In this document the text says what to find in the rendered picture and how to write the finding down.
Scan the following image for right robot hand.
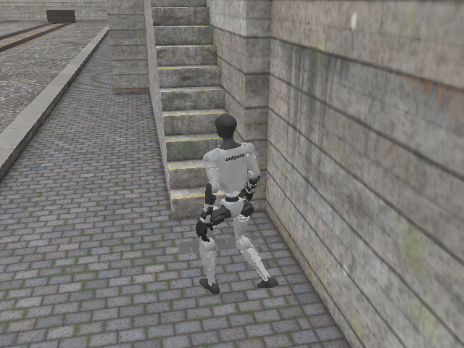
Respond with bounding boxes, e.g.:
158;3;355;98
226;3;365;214
239;188;254;201

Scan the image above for robot right upper arm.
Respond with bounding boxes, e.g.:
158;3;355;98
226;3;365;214
240;142;260;179

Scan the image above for left robot forearm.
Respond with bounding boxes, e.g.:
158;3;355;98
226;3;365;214
200;183;216;223

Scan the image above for right robot forearm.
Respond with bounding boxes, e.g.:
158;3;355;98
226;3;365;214
245;176;260;194

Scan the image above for robot left shin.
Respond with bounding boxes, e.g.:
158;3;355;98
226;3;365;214
199;241;215;286

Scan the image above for left robot hand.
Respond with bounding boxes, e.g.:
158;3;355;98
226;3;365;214
196;221;213;242

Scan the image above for robot right shin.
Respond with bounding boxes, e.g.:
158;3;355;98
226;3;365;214
240;237;270;281

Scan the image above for robot shin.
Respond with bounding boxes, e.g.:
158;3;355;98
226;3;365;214
240;237;270;281
199;241;215;286

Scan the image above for robot left upper arm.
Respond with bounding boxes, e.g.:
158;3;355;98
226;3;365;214
203;149;220;193

